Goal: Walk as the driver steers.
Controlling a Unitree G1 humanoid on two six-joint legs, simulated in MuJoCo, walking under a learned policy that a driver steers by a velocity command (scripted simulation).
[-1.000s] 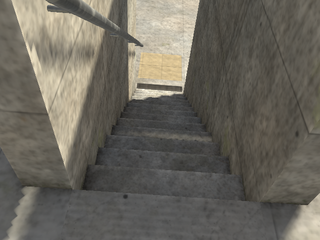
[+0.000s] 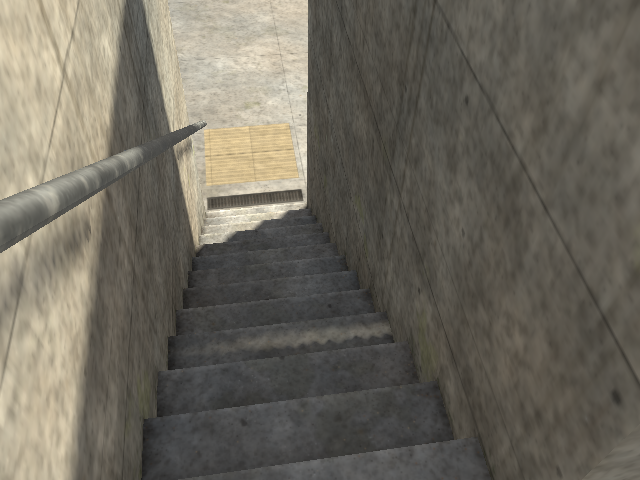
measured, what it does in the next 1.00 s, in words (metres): goes down: right foot, then left foot 0.19 m lower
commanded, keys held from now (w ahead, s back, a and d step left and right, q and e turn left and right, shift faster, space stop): w+e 0.20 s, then w+q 0.80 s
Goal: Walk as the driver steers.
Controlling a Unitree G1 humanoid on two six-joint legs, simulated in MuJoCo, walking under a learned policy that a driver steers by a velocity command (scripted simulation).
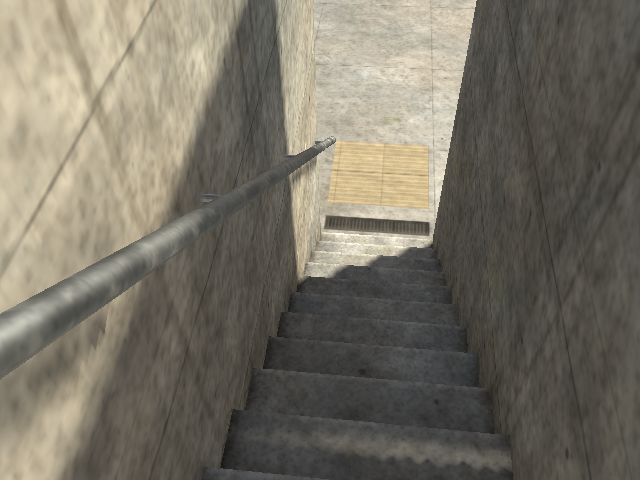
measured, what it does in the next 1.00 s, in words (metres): goes down: right foot 0.19 m lower, then left foot 0.19 m lower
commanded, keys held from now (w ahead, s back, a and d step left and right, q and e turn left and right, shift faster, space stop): w+q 0.20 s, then w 0.04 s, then w+e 0.68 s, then e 0.08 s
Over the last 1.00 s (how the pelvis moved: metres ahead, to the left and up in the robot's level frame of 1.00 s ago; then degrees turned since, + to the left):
0.49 -0.01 -0.23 12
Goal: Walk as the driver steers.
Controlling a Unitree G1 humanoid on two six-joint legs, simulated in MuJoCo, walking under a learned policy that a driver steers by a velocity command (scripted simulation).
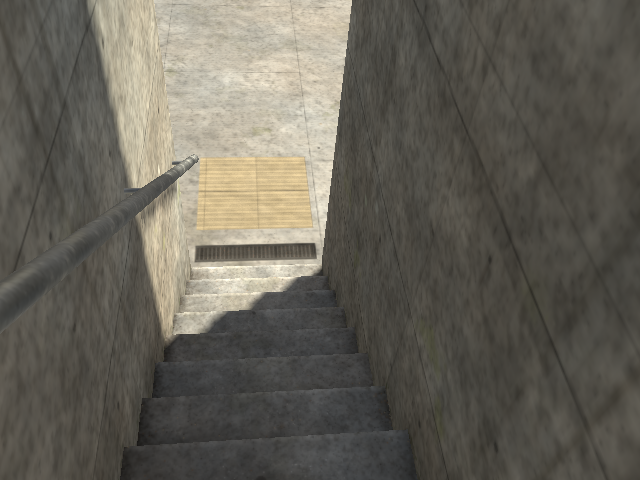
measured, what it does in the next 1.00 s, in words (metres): goes down: right foot 0.19 m lower, then left foot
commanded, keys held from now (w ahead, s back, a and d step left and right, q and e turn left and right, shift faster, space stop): e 0.20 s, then q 0.74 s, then w+q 0.06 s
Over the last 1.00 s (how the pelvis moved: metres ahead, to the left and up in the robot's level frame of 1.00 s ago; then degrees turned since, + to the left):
0.53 -0.07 -0.40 -10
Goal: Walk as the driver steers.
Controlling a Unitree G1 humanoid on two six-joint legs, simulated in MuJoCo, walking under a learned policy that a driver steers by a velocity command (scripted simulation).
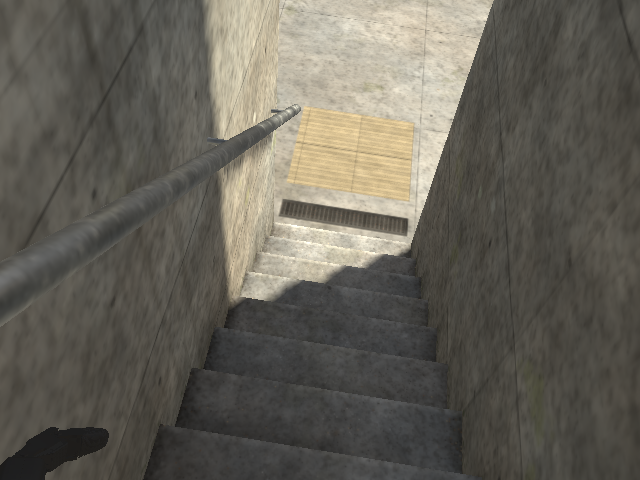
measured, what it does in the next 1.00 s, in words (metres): goes down: right foot, then right foot 0.19 m lower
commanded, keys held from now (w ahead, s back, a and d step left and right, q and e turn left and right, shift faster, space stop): w+q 0.16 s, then w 0.08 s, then w+e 0.76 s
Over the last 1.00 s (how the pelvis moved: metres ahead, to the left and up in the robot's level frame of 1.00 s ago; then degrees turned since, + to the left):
0.23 0.00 -0.16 11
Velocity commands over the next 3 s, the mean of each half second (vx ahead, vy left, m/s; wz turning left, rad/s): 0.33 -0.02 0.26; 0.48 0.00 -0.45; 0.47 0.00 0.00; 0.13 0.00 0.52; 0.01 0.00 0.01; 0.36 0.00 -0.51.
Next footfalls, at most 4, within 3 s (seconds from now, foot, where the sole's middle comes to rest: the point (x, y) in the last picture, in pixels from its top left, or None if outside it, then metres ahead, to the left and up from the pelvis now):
0.14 right None -0.01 -0.18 -0.75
0.80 right None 0.22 -0.18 -0.94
1.32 left None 0.50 0.01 -1.13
1.60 right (383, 435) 0.71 -0.26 -1.32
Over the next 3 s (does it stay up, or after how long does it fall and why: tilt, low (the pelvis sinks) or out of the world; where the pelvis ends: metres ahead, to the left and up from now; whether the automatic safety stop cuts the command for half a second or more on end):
stays up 0.81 -0.15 -0.61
